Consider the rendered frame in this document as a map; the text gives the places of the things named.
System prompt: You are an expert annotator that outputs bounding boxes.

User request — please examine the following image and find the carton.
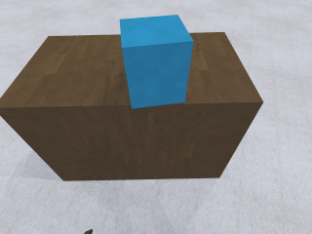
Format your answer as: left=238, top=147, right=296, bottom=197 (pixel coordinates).
left=119, top=15, right=194, bottom=109

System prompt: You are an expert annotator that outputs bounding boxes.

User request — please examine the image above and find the pedestal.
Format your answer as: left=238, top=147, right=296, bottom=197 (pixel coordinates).
left=0, top=32, right=263, bottom=181

